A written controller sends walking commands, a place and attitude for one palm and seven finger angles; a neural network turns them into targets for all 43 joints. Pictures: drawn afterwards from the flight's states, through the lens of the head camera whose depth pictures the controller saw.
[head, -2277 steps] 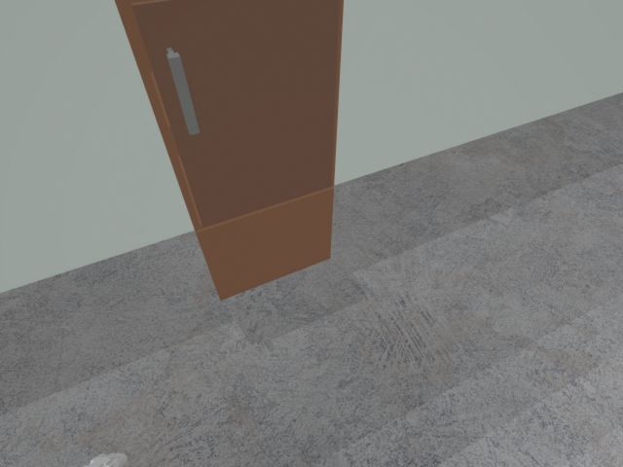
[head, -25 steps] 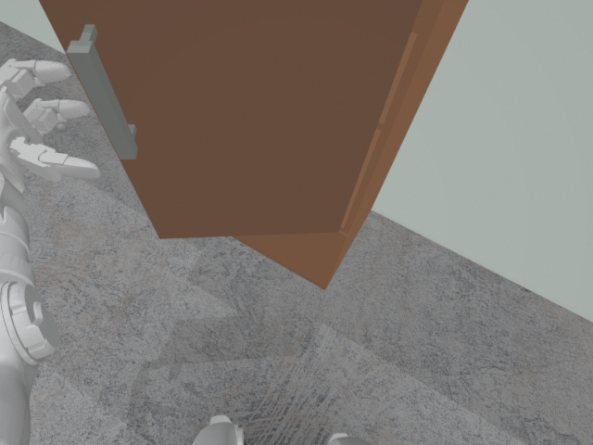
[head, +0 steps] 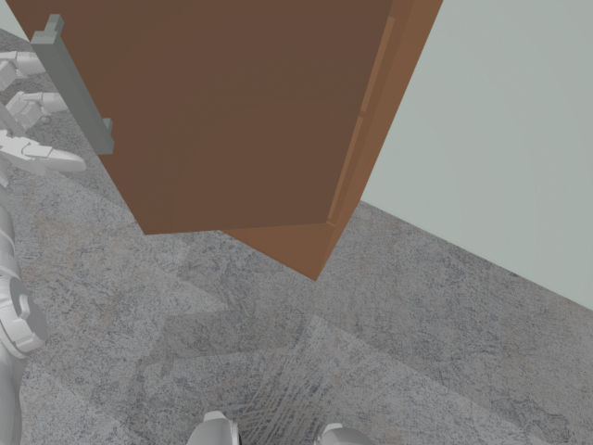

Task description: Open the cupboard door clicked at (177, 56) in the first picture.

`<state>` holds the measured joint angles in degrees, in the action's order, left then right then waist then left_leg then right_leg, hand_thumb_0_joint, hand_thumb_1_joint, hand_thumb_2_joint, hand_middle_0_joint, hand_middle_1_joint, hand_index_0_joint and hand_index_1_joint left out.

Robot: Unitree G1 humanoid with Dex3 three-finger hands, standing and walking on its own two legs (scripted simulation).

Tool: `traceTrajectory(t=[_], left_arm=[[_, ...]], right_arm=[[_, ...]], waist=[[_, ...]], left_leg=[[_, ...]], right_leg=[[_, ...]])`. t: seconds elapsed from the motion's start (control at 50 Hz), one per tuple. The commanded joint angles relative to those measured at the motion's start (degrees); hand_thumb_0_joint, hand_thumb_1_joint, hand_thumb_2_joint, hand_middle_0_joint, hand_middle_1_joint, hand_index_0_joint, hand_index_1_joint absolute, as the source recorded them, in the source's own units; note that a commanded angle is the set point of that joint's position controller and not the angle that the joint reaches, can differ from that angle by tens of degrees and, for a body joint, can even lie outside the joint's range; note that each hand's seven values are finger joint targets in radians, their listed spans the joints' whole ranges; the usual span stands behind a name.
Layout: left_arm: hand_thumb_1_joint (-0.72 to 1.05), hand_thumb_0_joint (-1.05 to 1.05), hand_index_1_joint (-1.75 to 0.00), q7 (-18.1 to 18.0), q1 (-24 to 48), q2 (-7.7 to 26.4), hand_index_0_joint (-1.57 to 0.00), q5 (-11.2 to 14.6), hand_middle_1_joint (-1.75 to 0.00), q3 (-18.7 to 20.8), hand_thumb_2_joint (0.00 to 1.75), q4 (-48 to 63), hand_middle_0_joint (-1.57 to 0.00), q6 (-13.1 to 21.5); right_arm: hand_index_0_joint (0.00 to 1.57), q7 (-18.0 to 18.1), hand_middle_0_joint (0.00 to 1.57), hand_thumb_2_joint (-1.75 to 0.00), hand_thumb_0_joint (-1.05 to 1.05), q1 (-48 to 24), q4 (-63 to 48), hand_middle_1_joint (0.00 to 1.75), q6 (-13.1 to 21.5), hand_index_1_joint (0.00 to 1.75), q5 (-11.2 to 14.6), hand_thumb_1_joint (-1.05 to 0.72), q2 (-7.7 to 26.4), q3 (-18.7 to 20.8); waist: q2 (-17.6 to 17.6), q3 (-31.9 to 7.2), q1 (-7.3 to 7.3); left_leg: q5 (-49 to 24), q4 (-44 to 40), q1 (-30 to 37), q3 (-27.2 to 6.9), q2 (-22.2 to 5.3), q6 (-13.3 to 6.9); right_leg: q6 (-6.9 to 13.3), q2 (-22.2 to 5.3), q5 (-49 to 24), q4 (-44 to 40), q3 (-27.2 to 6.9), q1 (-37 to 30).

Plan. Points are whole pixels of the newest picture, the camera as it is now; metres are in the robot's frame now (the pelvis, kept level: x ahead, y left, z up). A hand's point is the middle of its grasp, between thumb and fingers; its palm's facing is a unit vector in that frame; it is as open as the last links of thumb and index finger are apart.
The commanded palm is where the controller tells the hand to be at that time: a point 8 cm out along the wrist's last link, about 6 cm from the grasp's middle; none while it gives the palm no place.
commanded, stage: slide the fingers in behind the handle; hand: left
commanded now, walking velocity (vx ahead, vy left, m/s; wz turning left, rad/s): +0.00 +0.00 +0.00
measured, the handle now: (82, 91) +0.55 +0.24 +0.12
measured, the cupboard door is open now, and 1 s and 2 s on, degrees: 35 35 36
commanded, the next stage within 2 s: move the hooked fingers beside the handle in 1.38 s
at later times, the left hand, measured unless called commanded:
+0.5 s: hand (82, 121) +0.49 +0.22 +0.13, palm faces +0.05 -1.00 +0.01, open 14.0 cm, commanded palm +0.47 +0.28 +0.13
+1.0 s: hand (95, 120) +0.50 +0.21 +0.13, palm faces +0.08 -1.00 +0.00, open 14.0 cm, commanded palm +0.47 +0.25 +0.13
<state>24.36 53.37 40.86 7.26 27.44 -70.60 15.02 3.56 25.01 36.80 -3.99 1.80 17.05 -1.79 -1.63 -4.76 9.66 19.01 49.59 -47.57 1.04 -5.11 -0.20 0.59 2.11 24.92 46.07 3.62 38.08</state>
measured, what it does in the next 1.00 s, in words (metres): stands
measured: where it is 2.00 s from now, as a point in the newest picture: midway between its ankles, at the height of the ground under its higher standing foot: outside the picture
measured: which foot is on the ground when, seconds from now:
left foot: down 0.00-1.00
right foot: down 0.00-1.00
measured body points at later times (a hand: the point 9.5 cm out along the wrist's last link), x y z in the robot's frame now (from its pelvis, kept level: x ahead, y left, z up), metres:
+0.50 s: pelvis +0.01 +0.00 +0.00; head +0.09 +0.01 +0.45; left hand +0.48 +0.28 +0.13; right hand +0.03 -0.27 -0.11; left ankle +0.04 +0.12 -0.70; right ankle -0.03 -0.12 -0.70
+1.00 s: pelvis +0.00 +0.00 +0.00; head +0.09 +0.01 +0.44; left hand +0.49 +0.26 +0.13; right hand +0.01 -0.28 -0.11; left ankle +0.04 +0.12 -0.70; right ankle -0.03 -0.12 -0.70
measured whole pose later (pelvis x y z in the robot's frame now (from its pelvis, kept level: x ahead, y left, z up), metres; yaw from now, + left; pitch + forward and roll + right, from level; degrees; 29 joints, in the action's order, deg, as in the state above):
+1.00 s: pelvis +0.00 +0.00 +0.00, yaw +1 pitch +15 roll -3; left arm 13.2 52.8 30.0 7.6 21.1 -66.8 15.9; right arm 1.5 23.7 38.9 -2.3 1.0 16.0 -0.5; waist -2.1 -5.2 8.1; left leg 19.0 49.0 -45.5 0.5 -4.2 0.2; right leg 0.9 1.4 25.8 46.5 4.1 36.1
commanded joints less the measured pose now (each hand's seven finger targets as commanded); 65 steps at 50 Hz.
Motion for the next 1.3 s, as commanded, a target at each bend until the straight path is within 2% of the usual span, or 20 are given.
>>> traceTrajectory(t=[0.0,0.06,0.1,0.14,0.22,0.26,0.34,0.44,0.5,0.56,0.64,0.68,0.76,0.9,0.96,1.0,1.06,1.12,1.22,1.28], left_arm=[[-0.50,0.00,-1.20,-0.86,24.69,15.32,-0.30,1.79,-1.20,1.02,0.30,12.05,-0.30,3.81],[-0.50,0.00,-1.20,-1.97,24.02,15.32,-0.30,1.25,-1.20,1.57,0.30,15.55,-0.30,4.12],[-0.50,0.00,-1.20,-2.80,23.45,12.59,-0.30,1.27,-1.20,0.03,0.30,15.53,-0.30,3.92],[-0.50,0.00,-1.20,-3.53,23.12,12.59,-0.30,1.67,-1.20,0.73,0.30,15.66,-0.30,3.93],[-0.50,0.00,-1.20,-4.58,22.70,12.17,-0.30,1.08,-1.20,0.60,0.30,16.70,-0.30,4.06],[-0.50,0.00,-1.20,-5.20,23.08,10.49,-0.30,0.98,-1.20,-0.16,0.30,18.11,-0.30,4.76],[-0.50,0.00,-1.20,-5.97,21.96,5.77,-0.30,1.87,-1.20,-2.32,0.30,19.47,-0.30,4.80],[-0.50,0.00,-1.20,-7.42,21.89,6.94,-0.30,1.54,-1.20,-1.25,0.30,17.07,-0.30,3.70],[-0.50,0.00,-1.20,-8.09,22.72,7.82,-0.30,0.74,-1.20,-0.80,0.30,17.41,-0.30,4.51],[-0.50,0.00,-1.20,-7.84,23.61,3.71,-0.30,1.02,-1.20,-3.92,0.30,18.78,-0.30,5.46],[-0.50,0.00,-1.20,-7.85,24.28,2.37,-0.30,1.85,-1.20,-4.68,0.30,17.34,-0.30,4.77],[-0.50,0.00,-1.20,-8.26,24.13,4.50,-0.30,1.23,-1.20,-3.42,0.30,15.39,-0.30,4.34],[-0.50,0.00,-1.20,-9.09,25.85,3.87,-0.30,0.96,-1.20,-3.71,0.30,17.02,-0.30,4.91],[-0.50,0.00,-1.20,-9.82,29.50,-1.96,-0.30,0.86,-1.20,-8.50,0.30,17.49,-0.30,5.00],[-0.50,0.00,-1.20,-10.11,28.25,-0.99,-0.30,0.81,-1.20,-7.33,0.30,16.46,-0.30,4.84],[-0.50,0.00,-1.20,-9.88,28.17,-2.19,-0.30,0.91,-1.20,-8.43,0.30,14.71,-0.30,4.29],[-0.50,0.00,-1.20,-9.99,29.23,0.39,-0.30,0.49,-1.20,-6.84,0.30,15.26,-0.30,4.48],[-0.50,0.00,-1.20,-9.92,28.09,-2.20,-0.30,0.81,-1.20,-8.17,0.30,16.18,-0.30,4.78],[-0.50,0.00,-1.20,-9.99,28.51,-1.60,-0.30,0.91,-1.20,-7.71,0.30,14.90,-0.30,4.61],[-0.50,0.00,-1.20,-10.24,28.93,-2.77,-0.30,0.77,-1.20,-8.50,0.30,16.89,-0.30,5.05]], right_arm=[[0.20,0.92,0.20,-0.90,0.00,7.26,-2.93,0.30,1.39,0.30,-0.28,-0.90,10.16,3.85],[0.20,0.54,0.20,-0.90,0.00,7.21,-3.35,0.30,1.50,0.30,-0.57,-0.90,9.97,4.02],[0.20,0.33,0.20,-0.90,0.00,6.91,-3.50,0.30,1.44,0.30,-0.53,-0.90,9.60,4.03],[0.20,0.16,0.20,-0.90,0.00,7.11,-3.46,0.30,1.45,0.30,-0.63,-0.90,9.70,4.02],[0.20,-0.07,0.20,-0.90,0.00,6.30,-3.72,0.30,1.39,0.30,-0.45,-0.90,9.53,4.20],[0.20,-0.19,0.20,-0.90,0.00,6.16,-3.68,0.30,1.51,0.30,-0.61,-0.90,9.32,4.27],[0.20,-0.53,0.20,-0.90,0.00,5.86,-3.77,0.30,1.67,0.30,-0.70,-0.90,8.91,4.37],[0.20,-0.50,0.20,-0.90,0.00,5.25,-3.80,0.30,1.59,0.30,-0.60,-0.90,9.03,4.15],[0.20,-0.50,0.20,-0.90,0.00,4.87,-3.74,0.30,1.77,0.30,-0.57,-0.90,8.83,4.21],[0.20,-0.64,0.20,-0.90,0.00,4.60,-3.51,0.30,2.00,0.30,-0.53,-0.90,8.39,4.32],[0.20,-0.74,0.20,-0.90,0.00,4.62,-3.20,0.30,2.18,0.30,-0.56,-0.90,8.55,4.20],[0.20,-0.60,0.20,-0.90,0.00,4.72,-2.83,0.30,2.11,0.30,-0.50,-0.90,8.84,4.24],[0.20,-0.69,0.20,-0.90,0.00,5.06,-2.60,0.30,2.41,0.30,-0.67,-0.90,8.56,4.39],[0.20,-1.09,0.20,-0.90,0.00,5.61,-1.37,0.30,3.06,0.30,-0.86,-0.90,8.39,4.56],[0.20,-1.16,0.20,-0.90,0.00,5.93,-0.74,0.30,3.22,0.30,-1.02,-0.90,8.53,4.68],[0.20,-1.21,0.20,-0.90,0.00,6.00,-0.58,0.30,3.27,0.30,-0.93,-0.90,8.51,4.61],[0.20,-1.10,0.20,-0.90,0.00,6.33,-0.31,0.30,3.28,0.30,-1.00,-0.90,8.70,4.63],[0.20,-1.32,0.20,-0.90,0.00,6.09,-0.73,0.30,3.59,0.30,-1.13,-0.90,8.33,4.67],[0.20,-1.18,0.20,-0.90,0.00,6.30,-0.57,0.30,3.65,0.30,-1.00,-0.90,8.61,4.69],[0.20,-1.30,0.20,-0.90,0.00,6.16,-0.68,0.30,3.76,0.30,-1.15,-0.90,8.29,4.64]], waist=[[-6.29,-22.45,-0.05],[-9.77,-26.46,-1.46],[-8.42,-24.68,-1.02],[-6.65,-24.11,-1.10],[-7.11,-23.73,-1.32],[-8.69,-24.89,-1.53],[-7.37,-24.65,-1.44],[-2.76,-21.70,-1.44],[-4.58,-22.74,-1.57],[-6.18,-23.68,-0.86],[-4.37,-21.99,-0.46],[-3.70,-21.33,-0.69],[-5.33,-23.71,-0.46],[-5.51,-22.65,1.27],[-5.10,-23.55,0.82],[-4.08,-21.43,1.26],[-5.11,-23.00,0.94],[-6.85,-23.69,0.48],[-3.88,-21.87,1.04],[-6.50,-24.31,0.59]], left_leg=[[-14.91,-3.15,26.28,-3.03,2.74,-2.51],[-17.97,-3.02,29.54,-3.20,2.83,-2.19],[-18.14,-3.14,29.09,-3.11,2.79,-2.19],[-18.59,-3.15,28.62,-3.05,2.89,-2.42],[-18.36,-3.44,28.75,-2.89,2.78,-2.14],[-20.02,-3.33,30.91,-3.24,2.77,-1.94],[-21.56,-3.40,32.35,-3.44,2.76,-1.94],[-17.81,-3.94,27.39,-2.55,3.29,-2.44],[-17.27,-3.81,27.86,-2.47,3.32,-2.25],[-19.04,-3.34,30.33,-2.70,3.17,-2.06],[-16.82,-3.69,28.45,-2.73,3.42,-2.31],[-15.36,-3.74,27.02,-2.74,3.39,-2.27],[-16.41,-3.38,28.24,-2.78,3.39,-2.26],[-15.12,-3.59,29.64,-3.46,3.25,-2.18],[-15.87,-3.32,29.45,-3.47,3.29,-2.20],[-14.68,-3.38,27.97,-3.34,3.40,-2.31],[-15.03,-3.30,28.41,-3.53,3.31,-2.26],[-15.75,-3.41,30.05,-3.65,3.26,-1.96],[-14.45,-3.56,28.66,-3.76,3.18,-2.18],[-16.63,-3.29,30.98,-3.92,3.21,-1.92]], right_leg=[[-0.61,1.96,-17.70,-6.98,-1.95,0.98],[-0.21,1.96,-19.46,-6.06,-1.72,0.38],[-0.31,2.04,-19.71,-6.26,-1.50,0.57],[-0.24,2.21,-20.69,-6.21,-1.43,-0.30],[-0.32,1.97,-20.78,-6.16,-1.45,-0.51],[-0.10,2.00,-21.20,-5.79,-1.30,0.17],[0.09,2.10,-21.92,-5.84,-0.94,0.04],[-0.35,1.73,-22.02,-6.41,-1.59,-2.54],[-0.45,1.54,-21.77,-6.31,-2.00,-2.35],[-0.29,1.64,-22.57,-6.02,-1.86,-1.12],[-0.29,1.63,-21.32,-6.52,-1.85,-1.56],[-0.41,1.51,-20.34,-6.67,-2.12,-1.39],[-0.40,1.45,-21.00,-6.34,-2.22,-1.40],[-0.35,1.70,-18.49,-6.75,-1.66,1.68],[-0.27,1.66,-19.42,-6.55,-1.69,1.05],[-0.33,1.65,-18.79,-6.99,-1.78,1.44],[-0.26,1.57,-18.78,-6.56,-1.87,1.35],[0.01,1.72,-18.25,-6.45,-1.37,1.97],[-0.20,1.77,-17.56,-6.78,-1.45,2.26],[0.02,1.74,-18.57,-6.10,-1.19,2.45]])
